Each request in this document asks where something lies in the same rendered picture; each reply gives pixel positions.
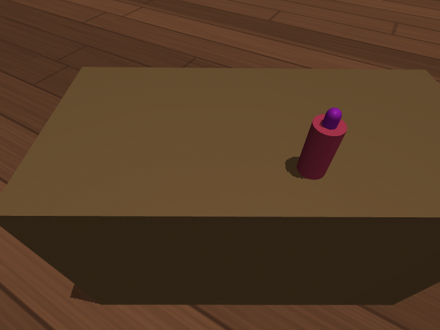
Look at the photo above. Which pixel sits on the bottle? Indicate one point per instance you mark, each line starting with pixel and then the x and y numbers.
pixel 323 139

